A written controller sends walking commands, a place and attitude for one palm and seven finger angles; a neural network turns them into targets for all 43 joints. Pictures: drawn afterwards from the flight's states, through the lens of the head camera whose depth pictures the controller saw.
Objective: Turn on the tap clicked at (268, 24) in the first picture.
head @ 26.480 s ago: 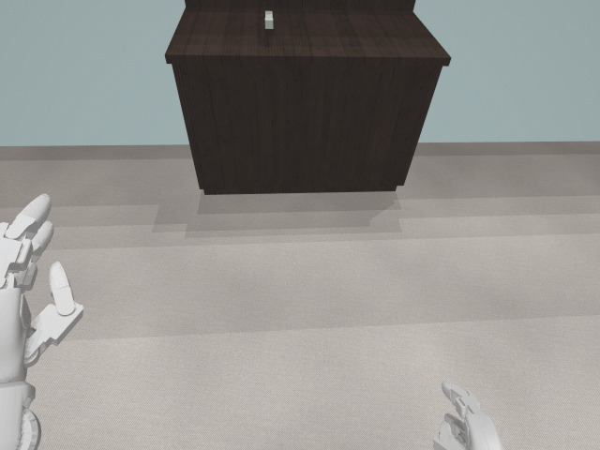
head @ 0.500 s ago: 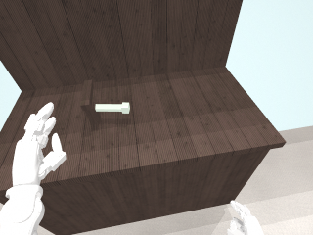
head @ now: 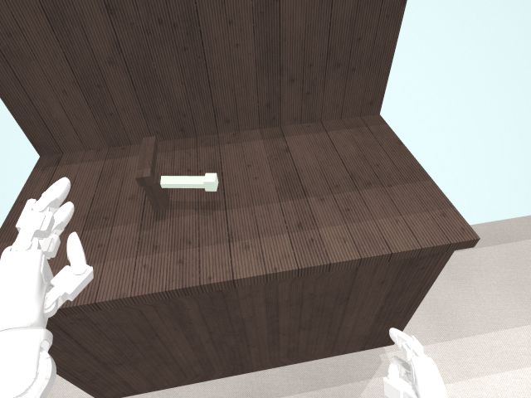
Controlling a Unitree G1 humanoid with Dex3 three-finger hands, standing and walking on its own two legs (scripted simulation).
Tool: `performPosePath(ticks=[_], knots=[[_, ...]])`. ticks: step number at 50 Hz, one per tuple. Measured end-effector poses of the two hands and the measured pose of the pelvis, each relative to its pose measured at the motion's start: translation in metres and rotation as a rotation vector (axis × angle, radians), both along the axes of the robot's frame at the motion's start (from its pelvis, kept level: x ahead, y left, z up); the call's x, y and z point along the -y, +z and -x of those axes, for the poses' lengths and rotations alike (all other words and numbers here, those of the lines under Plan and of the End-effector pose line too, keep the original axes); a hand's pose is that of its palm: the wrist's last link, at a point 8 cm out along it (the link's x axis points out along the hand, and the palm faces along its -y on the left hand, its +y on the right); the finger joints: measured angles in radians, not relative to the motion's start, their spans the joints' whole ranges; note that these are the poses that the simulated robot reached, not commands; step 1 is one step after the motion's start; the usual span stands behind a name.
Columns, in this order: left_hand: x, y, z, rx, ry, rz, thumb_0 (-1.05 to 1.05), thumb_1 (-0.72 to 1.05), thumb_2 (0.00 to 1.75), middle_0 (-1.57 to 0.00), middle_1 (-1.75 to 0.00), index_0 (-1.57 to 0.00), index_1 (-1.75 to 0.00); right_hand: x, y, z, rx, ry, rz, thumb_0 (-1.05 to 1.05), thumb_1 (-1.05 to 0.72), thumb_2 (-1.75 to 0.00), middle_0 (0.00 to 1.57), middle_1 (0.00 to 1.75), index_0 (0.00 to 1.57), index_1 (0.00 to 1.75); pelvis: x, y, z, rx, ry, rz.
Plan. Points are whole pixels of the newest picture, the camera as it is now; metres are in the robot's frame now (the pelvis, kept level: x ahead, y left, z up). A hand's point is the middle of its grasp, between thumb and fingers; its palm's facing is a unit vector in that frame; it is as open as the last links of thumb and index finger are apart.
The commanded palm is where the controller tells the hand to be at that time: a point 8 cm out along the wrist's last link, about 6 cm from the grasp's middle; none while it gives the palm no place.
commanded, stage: step back with the hand held close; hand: left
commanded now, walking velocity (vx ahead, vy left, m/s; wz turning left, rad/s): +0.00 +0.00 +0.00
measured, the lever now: (211, 182) +0.52 +0.20 +0.02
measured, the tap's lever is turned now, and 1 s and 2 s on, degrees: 78 78 78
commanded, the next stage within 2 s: stop stepping back and stand still in 2.00 s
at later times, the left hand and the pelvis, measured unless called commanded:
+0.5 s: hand (67, 288) +0.18 +0.26 +0.15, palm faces +0.34 -0.80 -0.49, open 7.4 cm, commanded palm +0.13 +0.30 +0.17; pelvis -0.04 +0.02 -0.01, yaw -2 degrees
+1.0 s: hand (51, 304) +0.16 +0.27 +0.15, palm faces +0.38 -0.80 -0.47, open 7.4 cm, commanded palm +0.10 +0.30 +0.17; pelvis -0.06 +0.03 -0.02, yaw -1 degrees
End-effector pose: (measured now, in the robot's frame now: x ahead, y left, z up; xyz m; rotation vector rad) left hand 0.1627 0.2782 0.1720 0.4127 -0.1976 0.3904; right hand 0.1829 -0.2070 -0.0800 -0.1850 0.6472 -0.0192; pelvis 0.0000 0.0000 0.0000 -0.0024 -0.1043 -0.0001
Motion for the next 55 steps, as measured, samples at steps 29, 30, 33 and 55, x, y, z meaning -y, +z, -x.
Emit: performPosePath(ticks=[29, 30, 33, 55], knots=[[-0.022, -0.003, 0.028, -0.022, -0.035, -0.142, 0.02, 0.89, 0.90, -0.21, -0.30, -0.21, -0.30, 0.015, -0.013, 0.080, -0.103, -0.153, 0.060, 0.01, -0.90, -0.90, 0.20, 0.30, 0.20, 0.30, -0.023, -0.011, 0.046, -0.097, -0.030, -0.025], [-0.023, -0.004, 0.030, -0.016, -0.030, -0.140, 0.02, 0.89, 0.90, -0.21, -0.30, -0.21, -0.30, 0.013, -0.013, 0.081, -0.100, -0.147, 0.058, 0.01, -0.90, -0.90, 0.20, 0.30, 0.20, 0.30, -0.024, -0.011, 0.048, -0.095, -0.029, -0.025], [-0.023, -0.006, 0.035, 0.002, -0.020, -0.134, 0.02, 0.89, 0.90, -0.21, -0.30, -0.21, -0.30, 0.008, -0.015, 0.082, -0.093, -0.130, 0.053, 0.01, -0.90, -0.90, 0.20, 0.30, 0.20, 0.30, -0.024, -0.014, 0.052, -0.092, -0.027, -0.023], [-0.023, -0.006, 0.037, 0.072, -0.049, -0.170, 0.02, 0.89, 0.90, -0.21, -0.30, -0.21, -0.30, 0.015, -0.019, 0.092, -0.109, -0.133, 0.098, 0.01, -0.90, -0.90, 0.21, 0.30, 0.21, 0.30, -0.023, -0.024, 0.062, -0.104, -0.026, -0.022]])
